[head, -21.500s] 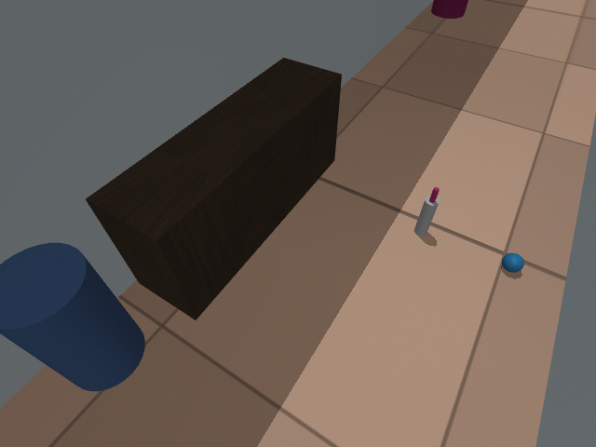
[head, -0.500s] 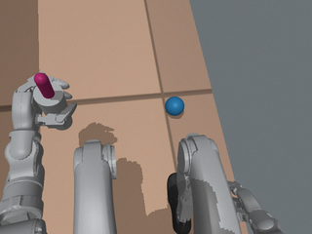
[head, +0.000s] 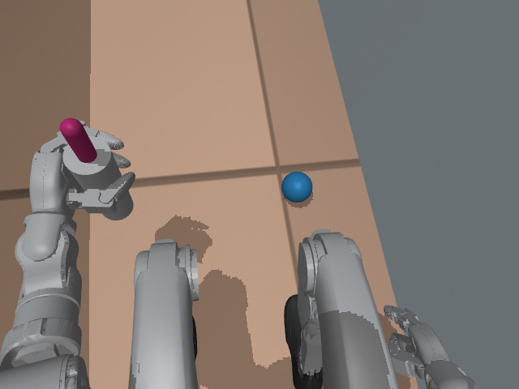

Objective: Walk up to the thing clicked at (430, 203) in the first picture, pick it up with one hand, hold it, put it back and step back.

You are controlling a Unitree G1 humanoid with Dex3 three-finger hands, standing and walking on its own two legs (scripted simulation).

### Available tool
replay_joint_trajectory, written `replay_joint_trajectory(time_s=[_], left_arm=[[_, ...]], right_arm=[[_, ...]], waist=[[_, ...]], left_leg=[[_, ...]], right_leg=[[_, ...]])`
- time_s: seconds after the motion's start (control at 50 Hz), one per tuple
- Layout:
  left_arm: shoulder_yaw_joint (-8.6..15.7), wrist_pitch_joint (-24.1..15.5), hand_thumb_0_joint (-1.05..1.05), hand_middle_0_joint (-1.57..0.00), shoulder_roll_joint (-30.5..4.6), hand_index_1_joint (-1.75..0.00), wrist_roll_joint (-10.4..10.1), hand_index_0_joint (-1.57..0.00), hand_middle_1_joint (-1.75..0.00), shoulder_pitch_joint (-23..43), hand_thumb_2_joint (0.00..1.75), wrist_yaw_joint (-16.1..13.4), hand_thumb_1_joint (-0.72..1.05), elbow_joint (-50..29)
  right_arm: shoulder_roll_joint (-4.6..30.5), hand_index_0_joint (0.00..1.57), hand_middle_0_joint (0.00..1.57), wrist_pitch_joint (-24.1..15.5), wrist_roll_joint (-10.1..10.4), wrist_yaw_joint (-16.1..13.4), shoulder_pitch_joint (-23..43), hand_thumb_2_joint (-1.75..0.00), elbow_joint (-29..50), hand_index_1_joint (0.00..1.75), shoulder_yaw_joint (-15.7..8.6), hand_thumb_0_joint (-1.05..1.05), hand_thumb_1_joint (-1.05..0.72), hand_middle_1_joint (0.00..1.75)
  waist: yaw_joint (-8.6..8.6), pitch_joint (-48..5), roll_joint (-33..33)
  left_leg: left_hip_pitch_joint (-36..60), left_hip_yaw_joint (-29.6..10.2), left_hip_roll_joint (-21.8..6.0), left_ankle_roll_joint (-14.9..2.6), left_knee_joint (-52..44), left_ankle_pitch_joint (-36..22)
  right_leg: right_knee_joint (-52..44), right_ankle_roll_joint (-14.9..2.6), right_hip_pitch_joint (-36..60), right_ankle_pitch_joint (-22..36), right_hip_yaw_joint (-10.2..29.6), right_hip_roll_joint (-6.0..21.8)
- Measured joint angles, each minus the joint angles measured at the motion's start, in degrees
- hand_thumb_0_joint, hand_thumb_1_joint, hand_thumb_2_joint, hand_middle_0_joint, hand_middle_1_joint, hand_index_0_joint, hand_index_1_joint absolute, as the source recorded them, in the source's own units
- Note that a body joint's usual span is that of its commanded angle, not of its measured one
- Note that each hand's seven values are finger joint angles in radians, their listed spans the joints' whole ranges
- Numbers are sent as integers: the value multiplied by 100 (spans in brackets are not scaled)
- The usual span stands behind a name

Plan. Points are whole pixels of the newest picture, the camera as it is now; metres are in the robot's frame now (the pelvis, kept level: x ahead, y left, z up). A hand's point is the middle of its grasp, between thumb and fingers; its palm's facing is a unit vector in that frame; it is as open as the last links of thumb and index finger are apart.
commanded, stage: settle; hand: left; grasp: from the side
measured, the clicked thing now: (99, 175) +0.42 +0.23 -0.04
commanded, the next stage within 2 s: lift in 0.34 s
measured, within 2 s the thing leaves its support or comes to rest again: neither
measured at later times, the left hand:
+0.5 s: hand (99, 164) +0.42 +0.22 -0.01, palm faces +0.02 -1.00 -0.06, open 7.3 cm
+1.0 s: hand (66, 145) +0.40 +0.22 +0.08, palm faces +0.01 -1.00 -0.06, open 7.3 cm
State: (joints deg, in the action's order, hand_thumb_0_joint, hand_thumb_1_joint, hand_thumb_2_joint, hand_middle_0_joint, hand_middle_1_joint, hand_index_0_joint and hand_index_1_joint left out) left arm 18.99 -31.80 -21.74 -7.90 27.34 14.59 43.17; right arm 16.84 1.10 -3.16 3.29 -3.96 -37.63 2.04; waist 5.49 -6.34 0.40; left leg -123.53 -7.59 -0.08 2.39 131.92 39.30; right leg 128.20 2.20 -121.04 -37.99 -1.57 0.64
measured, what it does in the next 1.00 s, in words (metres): rises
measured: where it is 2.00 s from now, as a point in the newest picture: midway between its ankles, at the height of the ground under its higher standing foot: (244, 370)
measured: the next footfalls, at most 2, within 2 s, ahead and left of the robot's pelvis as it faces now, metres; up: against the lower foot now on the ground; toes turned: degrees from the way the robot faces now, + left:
none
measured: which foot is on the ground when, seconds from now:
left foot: down 0.00-1.00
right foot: down 0.00-1.00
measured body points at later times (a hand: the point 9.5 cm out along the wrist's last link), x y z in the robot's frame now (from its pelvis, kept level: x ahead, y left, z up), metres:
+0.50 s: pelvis +0.00 +0.00 +0.02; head +0.19 +0.04 +0.42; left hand +0.41 +0.27 -0.01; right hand +0.15 -0.27 -0.11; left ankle +0.09 +0.13 -0.33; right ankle +0.11 -0.13 -0.33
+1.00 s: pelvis +0.01 +0.00 +0.08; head +0.19 +0.03 +0.50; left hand +0.39 +0.27 +0.09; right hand +0.18 -0.25 -0.04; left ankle +0.09 +0.13 -0.33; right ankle +0.11 -0.13 -0.33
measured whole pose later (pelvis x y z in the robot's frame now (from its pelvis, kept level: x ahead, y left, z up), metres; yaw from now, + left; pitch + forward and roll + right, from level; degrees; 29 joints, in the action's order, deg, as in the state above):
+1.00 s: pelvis +0.01 +0.00 +0.08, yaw +2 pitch +32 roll -4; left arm 16.2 -22.5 -18.7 -10.8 20.2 14.9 28.4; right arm 15.4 -1.7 0.6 0.3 -6.2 -35.7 0.2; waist 3.2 -10.4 -1.7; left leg -110.2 -5.2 -0.7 1.6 116.6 38.7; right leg 113.8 2.1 -108.2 -37.8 -0.8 1.4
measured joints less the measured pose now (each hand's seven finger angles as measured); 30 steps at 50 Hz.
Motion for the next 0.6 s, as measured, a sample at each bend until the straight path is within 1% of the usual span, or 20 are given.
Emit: replay_joint_trajectory(time_s=[0.2, 0.36, 0.44, 0.54, 0.6], left_arm=[[-16, 55, 2, -86, -36, -100, -16, -89, -104, 142, 104, 78, -4, 103], [121, 18, 2, -87, 66, -100, -26, -89, -103, 287, 105, 95, -4, 323], [124, -7, 2, -87, 58, -100, 8, -89, -103, 279, 105, 142, -5, 352], [86, 78, 2, -87, 92, -100, 2, -89, -103, 195, 105, 168, -5, 215], [68, 118, 2, -86, 119, -101, -49, -89, -104, 135, 105, 200, -4, 103]], right_arm=[[-37, 20, 20, -119, 21, -37, -78, -89, -96, 30, -51, 1, -88, 30], [-46, 20, 20, -166, 39, -39, -95, -89, -75, 30, -61, 1, -88, 30], [-56, 20, 20, -182, 34, -43, -96, -89, -71, 30, -72, 1, -88, 30], [-54, 20, 20, -199, 28, -66, -133, -89, -79, 30, -85, 1, -89, 30], [-59, 20, 20, -224, 42, -89, -140, -89, -103, 30, -97, 1, -90, 30]], waist=[[-11, -83, -72], [-11, -126, -101], [-9, -121, -78], [-27, -143, -65], [-34, -158, -69]], left_leg=[[121, 83, 5, -29, -195, -9], [211, 118, -7, -32, -290, -12], [240, 128, -11, -17, -333, -18], [289, 133, -3, -2, -397, -12], [351, 135, -1, -1, -451, -5]], right_leg=[[-156, 8, 115, -22, 57, 29], [-223, 6, 177, -19, 82, 27], [-247, -10, 186, -15, 89, 27], [-293, -19, 230, -32, 88, 41], [-343, -22, 293, -45, 85, 49]])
